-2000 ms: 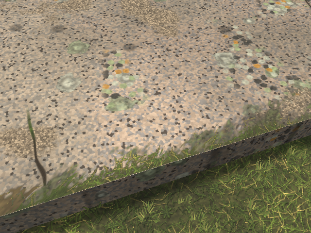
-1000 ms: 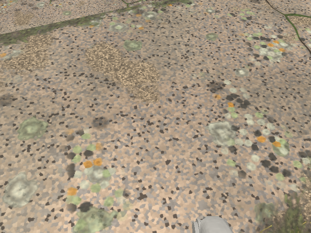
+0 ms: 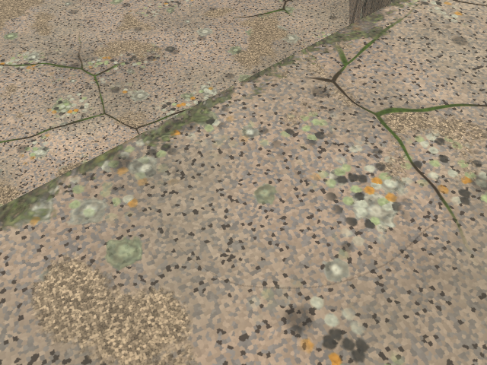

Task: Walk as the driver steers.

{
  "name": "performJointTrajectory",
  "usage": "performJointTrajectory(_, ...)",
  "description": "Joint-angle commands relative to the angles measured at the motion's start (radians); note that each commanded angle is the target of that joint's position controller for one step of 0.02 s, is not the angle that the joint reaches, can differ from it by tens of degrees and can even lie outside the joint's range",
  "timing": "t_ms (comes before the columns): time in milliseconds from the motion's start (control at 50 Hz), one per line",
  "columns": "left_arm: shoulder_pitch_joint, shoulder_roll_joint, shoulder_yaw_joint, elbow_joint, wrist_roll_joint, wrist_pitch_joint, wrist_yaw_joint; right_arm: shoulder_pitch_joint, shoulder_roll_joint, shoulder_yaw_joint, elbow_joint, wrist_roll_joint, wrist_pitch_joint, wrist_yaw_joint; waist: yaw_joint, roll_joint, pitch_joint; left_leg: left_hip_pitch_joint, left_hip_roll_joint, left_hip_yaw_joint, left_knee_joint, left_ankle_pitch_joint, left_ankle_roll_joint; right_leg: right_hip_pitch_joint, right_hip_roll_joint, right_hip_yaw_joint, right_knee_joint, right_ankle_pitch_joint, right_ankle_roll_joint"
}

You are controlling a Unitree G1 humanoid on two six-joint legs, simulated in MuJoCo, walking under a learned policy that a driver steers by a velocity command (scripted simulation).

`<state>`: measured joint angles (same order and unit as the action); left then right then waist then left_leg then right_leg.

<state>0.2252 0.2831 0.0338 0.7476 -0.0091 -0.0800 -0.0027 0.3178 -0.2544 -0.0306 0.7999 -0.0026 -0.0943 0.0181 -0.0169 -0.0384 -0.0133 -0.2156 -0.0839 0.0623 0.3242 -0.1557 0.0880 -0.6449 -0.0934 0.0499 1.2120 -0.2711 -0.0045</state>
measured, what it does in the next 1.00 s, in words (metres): walks ahead: right foot, then left foot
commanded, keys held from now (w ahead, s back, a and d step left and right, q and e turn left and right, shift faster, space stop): no key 0.26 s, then q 0.32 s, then no key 0.42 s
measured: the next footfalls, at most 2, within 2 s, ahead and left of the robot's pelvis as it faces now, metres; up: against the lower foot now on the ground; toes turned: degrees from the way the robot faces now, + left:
right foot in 0.26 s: +0.32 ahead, -0.11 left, +0.00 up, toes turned +1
left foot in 0.68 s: +0.21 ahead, +0.14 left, +0.00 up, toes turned +13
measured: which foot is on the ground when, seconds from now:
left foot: down 0.00-0.26, up 0.28-0.66, down 0.68-1.00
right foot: up 0.00-0.24, down 0.26-0.68, up 0.70-1.00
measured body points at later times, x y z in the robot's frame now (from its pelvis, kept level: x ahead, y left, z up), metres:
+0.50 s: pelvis +0.18 -0.02 -0.01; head +0.21 -0.02 +0.44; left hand +0.32 +0.25 -0.11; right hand +0.30 -0.29 -0.14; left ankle +0.16 +0.13 -0.68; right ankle +0.28 -0.11 -0.74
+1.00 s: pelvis +0.19 +0.04 -0.01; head +0.19 +0.05 +0.44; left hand +0.24 +0.33 -0.13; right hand +0.38 -0.16 -0.12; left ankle +0.17 +0.13 -0.74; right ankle +0.21 -0.11 -0.74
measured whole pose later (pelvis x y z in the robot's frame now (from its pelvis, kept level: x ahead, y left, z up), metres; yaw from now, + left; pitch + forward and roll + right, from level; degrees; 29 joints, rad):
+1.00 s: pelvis +0.19 +0.04 -0.01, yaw +13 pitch +1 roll +0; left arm 0.15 0.25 0.07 0.86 0.00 0.02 0.04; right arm 0.18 -0.19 -0.03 0.77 -0.01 0.00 -0.03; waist 0.00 -0.03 -0.02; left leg -0.28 -0.04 0.02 0.50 -0.25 0.06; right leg -0.28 -0.05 0.02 0.57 -0.27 0.06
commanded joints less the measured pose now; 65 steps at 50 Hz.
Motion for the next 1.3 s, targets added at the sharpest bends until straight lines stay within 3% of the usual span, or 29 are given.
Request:
performJointTrajectory(20, 0.016, 0.04, 0.014, -0.068, 0.014, 0.0, 0.012, -0.042, -0.113, -0.024, -0.052, -0.003, -0.02, -0.004, 0.046, 0.087, 0.032, -0.014, 0.247, -0.167, -0.148, 0.511, 0.16, -0.066, -0.034, -0.015, -0.134, 0.112, 0.029)
performJointTrajectory(80, -0.086, -0.003, 0.003, -0.092, 0.017, -0.013, 0.006, -0.007, -0.131, -0.027, -0.036, -0.003, -0.006, -0.019, 0.006, 0.093, 0.006, -0.025, 0.19, -0.072, -0.115, 0.673, 0.096, 0.063, 0.022, -0.057, -0.451, 0.313, 0.021)
performJointTrajectory(160, -0.185, 0.015, 0.012, -0.122, 0.013, -0.018, -0.013, 0.053, -0.148, -0.033, -0.003, 0.014, 0.022, -0.034, -0.034, 0.106, -0.026, 0.134, 0.237, -0.106, -0.053, 0.619, 0.069, 0.097, 0.064, -0.041, -0.634, 0.415, -0.002)
performJointTrajectory(240, -0.067, 0.075, 0.043, -0.095, 0.034, -0.031, -0.026, 0.002, -0.144, -0.038, -0.007, 0.013, 0.045, -0.037, 0.048, 0.105, -0.092, 0.211, 0.229, -0.133, 0.17, 0.659, 0.036, 0.266, 0.105, -0.05, -0.791, 0.405, -0.068)
performJointTrajectory(260, 0.005, 0.122, 0.055, -0.08, 0.045, -0.036, -0.017, 0.021, -0.132, -0.034, -0.017, 0.001, 0.04, -0.036, 0.062, 0.057, -0.169, 0.139, 0.169, -0.106, 0.305, 0.55, -0.004, 0.458, 0.035, 0.007, -0.771, 0.747, -0.109)
performJointTrajectory(280, 0.059, 0.16, 0.056, -0.088, 0.071, -0.03, -0.004, 0.116, -0.06, -0.01, -0.025, -0.018, 0.027, -0.028, 0.032, -0.092, -0.302, -0.127, 0.092, -0.104, 0.561, 0.119, -0.058, 0.798, -0.187, 0.209, -0.661, 1.164, -0.248)
performJointTrajectory(300, 0.086, 0.077, 0.035, -0.083, 0.059, -0.015, 0.0, 0.211, -0.019, 0.01, 0.011, -0.005, 0.028, -0.018, 0.039, -0.207, -0.433, -0.273, 0.033, -0.159, 0.779, -0.54, -0.107, 0.925, -0.352, 0.384, -0.665, 1.26, -0.391)
performJointTrajectory(320, 0.083, 0.051, 0.031, -0.087, 0.032, 0.004, 0.001, 0.158, -0.118, -0.017, 0.012, 0.012, 0.043, -0.014, 0.067, -0.11, -0.413, -0.317, 0.065, -0.202, 0.851, -0.587, -0.116, 0.859, -0.31, 0.379, -0.696, 1.028, -0.361)
performJointTrajectory(340, 0.014, 0.069, 0.038, -0.096, 0.017, 0.018, 0.007, 0.069, -0.144, -0.031, -0.019, 0.021, 0.062, -0.021, 0.056, -0.051, -0.302, -0.39, 0.086, -0.175, 0.891, -0.529, -0.133, 0.752, -0.281, 0.336, -0.747, 0.8, -0.319)
performJointTrajectory(360, -0.045, 0.061, 0.035, -0.1, 0.014, 0.027, 0.013, 0.023, -0.137, -0.037, -0.028, 0.017, 0.088, -0.031, 0.036, -0.005, -0.21, -0.401, 0.112, -0.157, 0.875, -0.476, -0.144, 0.609, -0.253, 0.289, -0.806, 0.599, -0.287)
performJointTrajectory(400, -0.143, 0.078, 0.041, -0.105, 0.036, 0.041, 0.016, 0.04, -0.111, -0.043, -0.032, 0.013, 0.138, -0.051, -0.022, -0.071, -0.108, -0.282, 0.137, -0.129, 0.825, -0.38, -0.163, 0.331, -0.198, 0.186, -0.923, 0.283, -0.246)
performJointTrajectory(460, -0.183, 0.09, 0.052, -0.101, 0.04, 0.047, 0.024, 0.071, -0.088, -0.05, -0.035, 0.007, 0.154, -0.064, -0.041, -0.106, -0.092, -0.209, 0.132, -0.074, 0.767, -0.289, -0.162, 0.227, -0.169, 0.065, -0.972, 0.189, -0.241)
performJointTrajectory(560, -0.163, 0.118, 0.067, -0.067, 0.026, 0.064, 0.05, -0.027, -0.087, -0.05, -0.086, 0.005, 0.145, -0.052, -0.004, -0.099, -0.123, -0.181, 0.161, -0.047, 0.585, -0.203, -0.13, 0.312, -0.209, 0.009, -0.963, 0.154, -0.239)
performJointTrajectory(640, -0.162, 0.119, 0.069, -0.035, -0.006, 0.088, 0.046, 0.029, -0.083, -0.057, -0.074, -0.006, 0.143, -0.033, -0.039, -0.085, -0.111, -0.03, 0.112, 0.007, 0.31, -0.12, -0.065, 0.313, -0.192, -0.028, -0.889, 0.044, -0.178)
performJointTrajectory(660, -0.141, 0.093, 0.063, -0.017, -0.016, 0.093, 0.042, 0.056, -0.093, -0.063, -0.061, -0.016, 0.144, -0.028, -0.045, -0.055, -0.084, 0.02, 0.093, 0.001, 0.206, -0.087, -0.035, 0.278, -0.155, -0.062, -0.824, -0.014, -0.125)
performJointTrajectory(680, -0.092, 0.037, 0.051, -0.001, -0.007, 0.096, 0.034, 0.06, -0.149, -0.074, -0.073, -0.028, 0.142, -0.033, -0.018, 0.119, -0.044, 0.055, 0.225, -0.218, 0.039, -0.044, 0.023, 0.182, -0.068, -0.154, -0.613, -0.107, -0.028)
performJointTrajectory(700, -0.101, 0.009, 0.044, -0.031, 0.021, 0.089, 0.028, -0.002, -0.232, -0.083, -0.117, -0.023, 0.145, -0.045, 0.016, 0.359, 0.011, 0.042, 0.438, -0.489, -0.038, 0.116, 0.155, -0.004, 0.079, -0.203, -0.429, -0.303, 0.058)
performJointTrajectory(720, -0.203, 0.076, 0.065, -0.053, 0.023, 0.088, 0.036, 0.006, -0.22, -0.079, -0.126, -0.063, 0.124, -0.041, -0.05, 0.293, 0.004, -0.074, 0.468, -0.523, -0.071, 0.062, 0.217, 0.019, 0.057, -0.059, -0.259, -0.325, 0.048)
performJointTrajectory(740, -0.196, 0.089, 0.073, -0.044, 0.008, 0.093, 0.04, -0.045, -0.193, -0.071, -0.128, -0.066, 0.101, -0.04, -0.019, 0.251, 0.001, -0.083, 0.412, -0.447, -0.066, 0.04, 0.183, 0.028, 0.048, -0.021, -0.185, -0.26, 0.039)
performJointTrajectory(780, -0.124, 0.082, 0.079, 0.013, 0.022, 0.106, 0.049, -0.144, -0.127, -0.051, -0.133, -0.028, 0.08, -0.042, 0.029, 0.196, -0.024, -0.061, 0.329, -0.317, -0.032, 0.084, 0.097, 0.054, 0.036, -0.006, -0.154, -0.142, 0.045)
performJointTrajectory(820, -0.097, 0.064, 0.077, 0.032, 0.023, 0.107, 0.05, -0.155, -0.083, -0.034, -0.123, -0.021, 0.073, -0.049, 0.046, 0.167, -0.052, -0.045, 0.294, -0.25, -0.002, 0.236, 0.091, 0.113, 0.04, -0.008, -0.151, -0.083, 0.064)
performJointTrajectory(880, -0.13, 0.02, 0.054, 0.032, 0.011, 0.097, 0.05, -0.127, -0.08, -0.035, -0.1, -0.015, 0.073, -0.054, 0.016, 0.169, -0.071, 0.05, 0.271, -0.212, 0.038, 0.324, 0.093, 0.173, 0.035, -0.017, -0.384, -0.07, 0.078)
performJointTrajectory(940, -0.135, 0.032, 0.047, 0.037, 0.002, 0.094, 0.046, -0.103, -0.093, -0.041, -0.077, -0.013, 0.084, -0.054, -0.012, 0.184, -0.08, 0.089, 0.301, -0.263, 0.058, 0.344, 0.128, 0.257, 0.046, -0.038, -0.547, -0.125, 0.082)
performJointTrajectory(980, -0.091, 0.033, 0.043, 0.062, 0.002, 0.089, 0.041, -0.118, -0.081, -0.037, -0.06, 0.001, 0.091, -0.052, 0.017, 0.165, -0.058, 0.066, 0.282, -0.266, 0.072, 0.304, 0.105, 0.358, 0.051, -0.048, -0.767, 0.052, 0.064)
performJointTrajectory(1020, -0.043, 0.084, 0.048, 0.087, 0.027, 0.085, 0.038, -0.088, -0.064, -0.032, -0.041, -0.005, 0.079, -0.045, 0.014, 0.093, -0.074, -0.003, 0.231, -0.246, 0.082, 0.178, 0.034, 0.516, -0.012, 0.023, -0.82, 0.34, 0.028)
performJointTrajectory(1040, -0.039, 0.144, 0.063, 0.1, 0.021, 0.086, 0.038, -0.056, -0.07, -0.039, -0.041, -0.018, 0.068, -0.034, -0.034, -0.012, -0.071, -0.037, 0.164, -0.19, 0.089, 0.092, 0.004, 0.539, -0.034, 0.021, -0.754, 0.395, -0.002)
performJointTrajectory(1060, -0.054, 0.109, 0.062, 0.117, 0.008, 0.083, 0.03, -0.082, -0.063, -0.038, -0.034, -0.018, 0.066, -0.033, -0.019, -0.064, -0.065, 0.006, 0.123, -0.137, 0.086, 0.044, -0.024, 0.464, -0.009, 0.008, -0.75, 0.249, -0.022)
performJointTrajectory(1100, -0.08, 0.055, 0.048, 0.124, 0.018, 0.075, 0.029, -0.167, -0.061, -0.041, -0.039, -0.012, 0.074, -0.039, 0.007, -0.027, -0.033, 0.026, 0.12, -0.123, 0.111, 0.038, -0.032, 0.412, 0.005, 0.007, -0.784, 0.174, -0.004)
performJointTrajectory(1300, -0.055, 0.049, 0.039, 0.207, 0.014, 0.069, 0.05, -0.157, -0.041, -0.048, 0.045, -0.009, 0.088, -0.047, 0.018, 0.035, 0.021, 0.007, 0.119, -0.118, 0.081, 0.0, -0.038, 0.422, 0.027, -0.009, -0.795, 0.11, 0.008)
